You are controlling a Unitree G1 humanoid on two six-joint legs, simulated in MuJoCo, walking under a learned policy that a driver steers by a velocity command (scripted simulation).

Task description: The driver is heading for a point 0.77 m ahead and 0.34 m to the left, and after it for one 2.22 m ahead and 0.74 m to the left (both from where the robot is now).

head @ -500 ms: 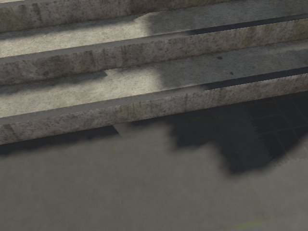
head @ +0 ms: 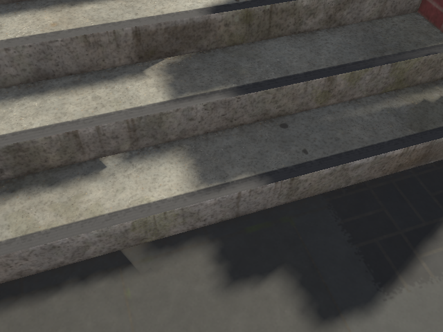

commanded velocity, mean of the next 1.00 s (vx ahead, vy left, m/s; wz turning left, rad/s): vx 0.50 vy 0.00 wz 0.46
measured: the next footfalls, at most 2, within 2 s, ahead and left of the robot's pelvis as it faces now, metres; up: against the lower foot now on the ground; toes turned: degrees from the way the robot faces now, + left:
right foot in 0.18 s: +0.28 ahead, -0.16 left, +0.00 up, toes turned +3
left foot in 0.72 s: +0.49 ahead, +0.15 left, +0.00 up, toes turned +24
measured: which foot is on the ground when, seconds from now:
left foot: down 0.00-0.20, up 0.22-0.70, down 0.72-1.00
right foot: up 0.00-0.16, down 0.18-0.74, up 0.76-1.00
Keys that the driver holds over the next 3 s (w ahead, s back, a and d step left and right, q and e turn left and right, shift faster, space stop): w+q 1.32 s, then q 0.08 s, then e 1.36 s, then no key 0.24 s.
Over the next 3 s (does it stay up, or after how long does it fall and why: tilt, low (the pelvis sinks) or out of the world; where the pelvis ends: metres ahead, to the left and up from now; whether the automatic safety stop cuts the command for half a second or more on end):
stays up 0.85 0.44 0.14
